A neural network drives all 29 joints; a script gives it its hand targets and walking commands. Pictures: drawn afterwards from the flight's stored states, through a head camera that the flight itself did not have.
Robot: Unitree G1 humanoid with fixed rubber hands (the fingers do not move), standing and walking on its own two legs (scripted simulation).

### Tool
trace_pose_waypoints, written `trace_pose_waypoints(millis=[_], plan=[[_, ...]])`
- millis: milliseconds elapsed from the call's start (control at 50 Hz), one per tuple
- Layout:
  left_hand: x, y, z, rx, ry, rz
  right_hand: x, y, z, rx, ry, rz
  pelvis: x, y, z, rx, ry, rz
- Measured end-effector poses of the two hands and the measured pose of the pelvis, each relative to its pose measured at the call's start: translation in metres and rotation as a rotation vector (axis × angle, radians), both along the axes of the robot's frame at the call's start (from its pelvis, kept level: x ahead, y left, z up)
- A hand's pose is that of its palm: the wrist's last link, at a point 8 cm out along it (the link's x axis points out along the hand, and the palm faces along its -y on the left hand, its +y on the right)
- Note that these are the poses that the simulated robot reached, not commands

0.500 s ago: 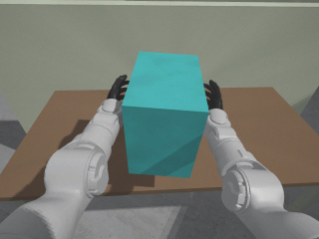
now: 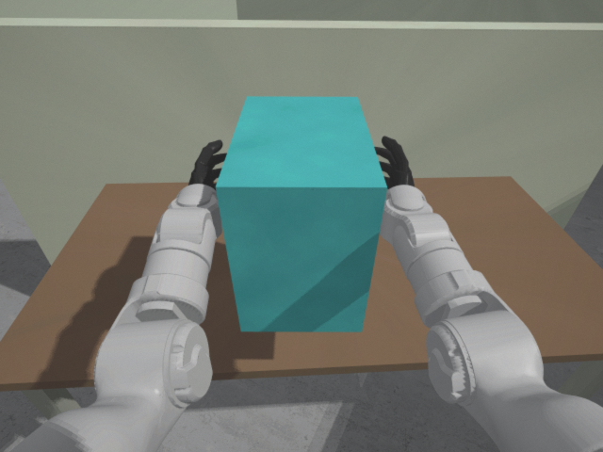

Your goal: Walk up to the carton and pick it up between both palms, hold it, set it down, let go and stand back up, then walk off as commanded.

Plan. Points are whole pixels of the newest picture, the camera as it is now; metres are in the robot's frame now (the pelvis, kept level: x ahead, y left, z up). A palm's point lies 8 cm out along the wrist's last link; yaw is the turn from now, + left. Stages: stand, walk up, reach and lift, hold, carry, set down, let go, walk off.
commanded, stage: reach and lift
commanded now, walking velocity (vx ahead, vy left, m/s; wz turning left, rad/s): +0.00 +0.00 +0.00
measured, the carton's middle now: (301, 209) +0.42 +0.00 +0.15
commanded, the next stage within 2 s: hold in 0.80 s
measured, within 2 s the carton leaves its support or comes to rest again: neither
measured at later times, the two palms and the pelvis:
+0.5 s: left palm (199, 191) +0.39 +0.13 +0.21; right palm (395, 193) +0.39 -0.13 +0.20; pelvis +0.00 +0.00 +0.00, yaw +0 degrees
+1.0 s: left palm (199, 177) +0.39 +0.13 +0.23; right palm (401, 180) +0.39 -0.13 +0.22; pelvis +0.00 +0.00 +0.00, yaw +0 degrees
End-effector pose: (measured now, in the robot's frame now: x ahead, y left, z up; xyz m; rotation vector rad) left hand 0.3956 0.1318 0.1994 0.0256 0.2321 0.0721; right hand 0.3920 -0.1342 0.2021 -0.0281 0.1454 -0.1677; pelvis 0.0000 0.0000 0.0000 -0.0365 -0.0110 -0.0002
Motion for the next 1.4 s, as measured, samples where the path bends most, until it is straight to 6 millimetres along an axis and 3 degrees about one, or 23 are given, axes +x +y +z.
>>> trace_pose_waypoints(millis=[220, 820, 960, 1120, 1260, 1400], plan=[[-0.015, 0.003, 0.005, 0.004, 0.019, 0.024, -0.009, 0.003, 0.003, 0.018, 0.019, 0.022, -0.007, -0.001, 0.000, 0.002, -0.018, 0.001], [-0.008, 0.000, 0.020, 0.028, 0.036, 0.035, -0.003, 0.001, 0.005, 0.036, 0.041, 0.027, 0.000, 0.000, 0.000, 0.000, -0.008, 0.002], [-0.008, -0.001, 0.033, 0.031, -0.005, 0.034, -0.003, 0.000, 0.019, 0.041, 0.001, 0.027, 0.000, 0.000, 0.000, 0.000, -0.008, 0.002], [-0.010, 0.000, 0.029, 0.010, 0.025, 0.038, -0.004, 0.001, 0.018, 0.039, 0.034, 0.029, 0.000, 0.000, 0.000, 0.000, -0.009, 0.002], [-0.015, -0.001, 0.044, 0.016, -0.024, 0.036, -0.008, -0.001, 0.034, 0.047, -0.015, 0.028, -0.001, 0.000, 0.000, 0.000, -0.017, 0.002], [-0.020, -0.001, 0.042, -0.001, 0.003, 0.035, -0.013, -0.001, 0.033, 0.040, 0.014, 0.029, -0.003, 0.000, 0.000, 0.000, -0.027, 0.003]])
